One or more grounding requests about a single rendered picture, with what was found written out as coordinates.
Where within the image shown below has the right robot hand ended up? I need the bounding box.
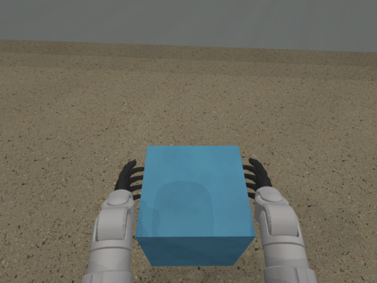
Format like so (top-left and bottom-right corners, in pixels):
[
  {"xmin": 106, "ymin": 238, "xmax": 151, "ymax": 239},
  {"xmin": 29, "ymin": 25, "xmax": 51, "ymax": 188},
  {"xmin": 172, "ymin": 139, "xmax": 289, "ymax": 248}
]
[{"xmin": 243, "ymin": 158, "xmax": 272, "ymax": 199}]

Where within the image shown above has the carton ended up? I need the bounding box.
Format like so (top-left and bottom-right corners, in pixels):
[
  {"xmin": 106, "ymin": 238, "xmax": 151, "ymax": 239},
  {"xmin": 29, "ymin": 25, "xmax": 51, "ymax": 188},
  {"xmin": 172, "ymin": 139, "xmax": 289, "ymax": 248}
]
[{"xmin": 135, "ymin": 146, "xmax": 256, "ymax": 266}]

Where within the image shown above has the left robot hand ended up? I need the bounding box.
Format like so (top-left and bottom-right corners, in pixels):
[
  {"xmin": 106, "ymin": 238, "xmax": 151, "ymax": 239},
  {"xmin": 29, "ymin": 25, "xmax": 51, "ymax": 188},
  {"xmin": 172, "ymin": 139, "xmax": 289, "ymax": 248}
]
[{"xmin": 114, "ymin": 160, "xmax": 144, "ymax": 200}]

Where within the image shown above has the robot left forearm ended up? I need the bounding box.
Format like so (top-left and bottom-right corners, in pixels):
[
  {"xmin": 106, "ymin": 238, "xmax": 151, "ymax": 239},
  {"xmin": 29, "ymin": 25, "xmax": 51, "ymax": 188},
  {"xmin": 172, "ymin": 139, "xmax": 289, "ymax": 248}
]
[{"xmin": 81, "ymin": 189, "xmax": 135, "ymax": 283}]

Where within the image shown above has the robot right forearm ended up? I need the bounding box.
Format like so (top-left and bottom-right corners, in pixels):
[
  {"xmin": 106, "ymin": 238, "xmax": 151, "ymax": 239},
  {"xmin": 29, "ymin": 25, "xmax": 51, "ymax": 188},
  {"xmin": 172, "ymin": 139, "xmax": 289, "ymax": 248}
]
[{"xmin": 254, "ymin": 186, "xmax": 317, "ymax": 283}]

